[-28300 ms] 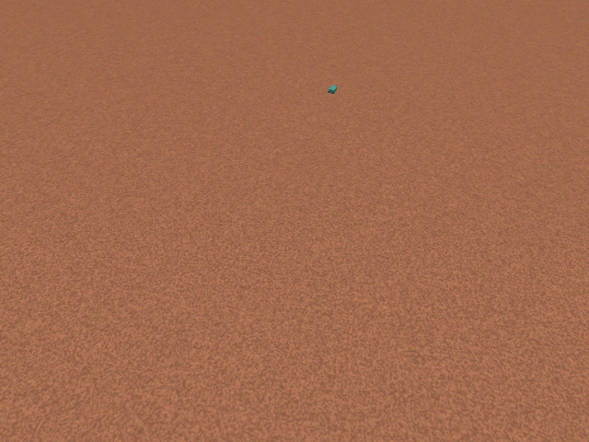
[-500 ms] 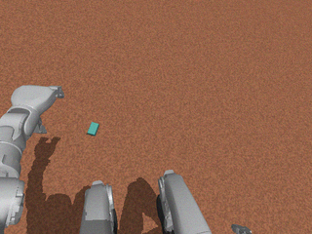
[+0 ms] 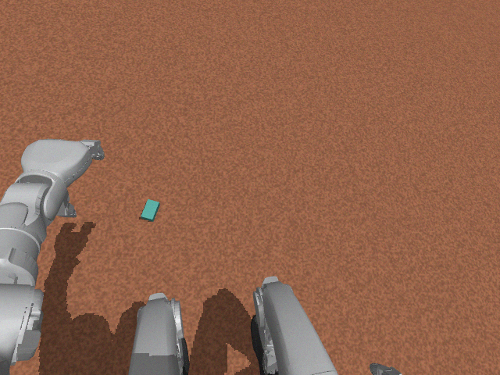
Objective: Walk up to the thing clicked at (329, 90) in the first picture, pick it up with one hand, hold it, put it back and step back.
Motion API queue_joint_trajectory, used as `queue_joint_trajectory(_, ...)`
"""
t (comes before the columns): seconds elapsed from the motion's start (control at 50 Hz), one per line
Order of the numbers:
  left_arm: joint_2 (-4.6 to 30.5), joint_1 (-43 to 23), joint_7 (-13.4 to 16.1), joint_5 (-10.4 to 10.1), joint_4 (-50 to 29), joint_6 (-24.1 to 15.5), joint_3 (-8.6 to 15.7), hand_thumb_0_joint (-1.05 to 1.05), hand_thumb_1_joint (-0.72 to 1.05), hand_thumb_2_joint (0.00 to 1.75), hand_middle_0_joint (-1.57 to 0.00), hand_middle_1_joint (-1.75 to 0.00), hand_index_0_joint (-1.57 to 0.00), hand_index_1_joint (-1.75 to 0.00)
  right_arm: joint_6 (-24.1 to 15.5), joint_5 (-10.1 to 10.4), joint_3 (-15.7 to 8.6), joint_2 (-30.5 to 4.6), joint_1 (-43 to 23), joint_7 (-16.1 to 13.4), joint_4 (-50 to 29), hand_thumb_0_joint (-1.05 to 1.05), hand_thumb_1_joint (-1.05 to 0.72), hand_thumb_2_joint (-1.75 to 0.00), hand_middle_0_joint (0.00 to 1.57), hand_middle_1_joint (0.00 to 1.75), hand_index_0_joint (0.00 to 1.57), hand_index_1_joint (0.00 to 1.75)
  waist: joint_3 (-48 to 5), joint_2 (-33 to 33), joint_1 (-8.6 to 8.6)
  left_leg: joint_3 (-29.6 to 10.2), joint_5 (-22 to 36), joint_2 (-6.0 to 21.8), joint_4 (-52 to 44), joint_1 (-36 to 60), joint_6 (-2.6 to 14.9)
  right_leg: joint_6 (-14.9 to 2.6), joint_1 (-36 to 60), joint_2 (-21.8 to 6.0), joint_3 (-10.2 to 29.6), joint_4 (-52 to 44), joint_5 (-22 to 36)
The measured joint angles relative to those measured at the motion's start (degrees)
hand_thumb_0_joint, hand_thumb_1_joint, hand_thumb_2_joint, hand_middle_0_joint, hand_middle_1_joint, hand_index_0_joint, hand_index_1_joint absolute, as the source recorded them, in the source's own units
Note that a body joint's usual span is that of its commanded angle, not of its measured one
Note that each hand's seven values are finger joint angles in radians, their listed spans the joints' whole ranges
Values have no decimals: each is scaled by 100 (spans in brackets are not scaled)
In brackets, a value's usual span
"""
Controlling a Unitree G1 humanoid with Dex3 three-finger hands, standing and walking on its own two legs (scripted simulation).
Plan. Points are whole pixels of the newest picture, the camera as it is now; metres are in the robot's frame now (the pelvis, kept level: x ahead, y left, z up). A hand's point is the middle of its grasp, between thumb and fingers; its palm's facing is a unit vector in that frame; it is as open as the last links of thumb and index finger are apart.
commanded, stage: go down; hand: left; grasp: from above
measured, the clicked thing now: (150, 210) +0.57 +0.17 -0.57
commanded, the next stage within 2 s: none
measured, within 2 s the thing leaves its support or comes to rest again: neither
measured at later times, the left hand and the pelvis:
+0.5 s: hand (72, 184) +0.46 +0.24 -0.09, palm faces -0.44 +0.06 -0.90, open 11.6 cm; pelvis +0.00 +0.00 +0.00, yaw +0 degrees
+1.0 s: hand (73, 183) +0.46 +0.23 -0.09, palm faces -0.43 +0.05 -0.90, open 11.7 cm; pelvis +0.00 -0.01 +0.00, yaw +0 degrees
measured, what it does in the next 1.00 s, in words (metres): stands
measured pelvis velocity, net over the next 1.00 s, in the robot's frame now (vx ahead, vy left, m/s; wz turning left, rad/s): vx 0.00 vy -0.01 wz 0.00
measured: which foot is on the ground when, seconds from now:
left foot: down 0.00-1.00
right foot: down 0.00-1.00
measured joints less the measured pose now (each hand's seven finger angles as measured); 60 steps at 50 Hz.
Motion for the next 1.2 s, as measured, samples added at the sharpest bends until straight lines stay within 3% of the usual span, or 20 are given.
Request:
queue_joint_trajectory(0.14, -13, 37, -36, 41, 12, -137, -48, 0, -13, 65, -51, -51, -47, -55, -24, -10, 19, -25, 70, -13, -10, 0, -93, -91, 21, 30, 20, 30, -36, 3, -27, -5, -31, -14, 111, -121, 8, -10, -114, -10, -1, 109, -37)
queue_joint_trajectory(0.3, 5, -56, 172, 190, -117, -101, 50, 0, -13, 65, -52, -49, -48, -54, -16, -47, 9, -44, 0, -7, 9, 0, -93, -91, 21, 30, 20, 30, 32, 4, -32, 0, -46, -22, 275, -305, 15, 31, -302, -13, 16, 282, -55)
queue_joint_trajectory(0.46, -18, -195, 49, 9, 90, 165, -25, 0, -11, 64, -53, -49, -49, -54, -13, -15, 21, 12, -2, -31, 49, 0, -94, -91, 21, 30, 20, 30, 59, 24, -41, -7, 45, -18, 43, -125, -12, -1, -128, -9, 2, 63, 29)
queue_joint_trajectory(0.58, -35, -28, -125, -72, 106, 15, -30, 0, -12, 64, -53, -51, -49, -55, -17, -9, 37, -29, 122, -41, 3, 0, -94, -91, 21, 30, 20, 30, -61, 25, -58, -14, 2, 7, 43, -94, -29, -14, -116, 15, -4, 75, -8)
queue_joint_trajectory(0.74, -1, 56, 36, 120, -83, -214, 45, 0, -13, 65, -52, -51, -49, -56, -28, -36, 12, -99, 72, -47, -8, 0, -94, -91, 21, 30, 20, 30, -30, 9, -38, -27, -52, -20, 227, -250, -58, -30, -280, -8, -6, 296, -90)
queue_joint_trajectory(0.86, 15, -108, 171, 98, -85, -29, 78, 0, -12, 65, -52, -51, -49, -55, -17, -51, 3, -68, -53, -26, -4, 0, -94, -91, 21, 30, 20, 30, 80, 9, -2, -32, -4, -17, 175, -221, -68, -31, -256, -4, -11, 253, -47)
queue_joint_trajectory(1.04, -30, -38, -74, -90, 132, 67, 1, 0, -14, 65, -50, -54, -47, -58, -1, -11, 8, -31, 32, -29, -28, 0, -94, -91, 21, 30, 20, 30, -51, 24, -28, -30, 16, 19, -8, -42, -67, -44, -82, 30, -15, 48, -1)
queue_joint_trajectory(1.2, 27, 53, -1, 78, -44, -220, 42, 0, -15, 66, -49, -56, -46, -59, 1, -32, 8, -92, 82, -37, -51, 0, -94, -91, 21, 30, 20, 30, -45, -15, -41, -38, -61, -12, 214, -239, -63, -40, -268, 4, -14, 273, -92)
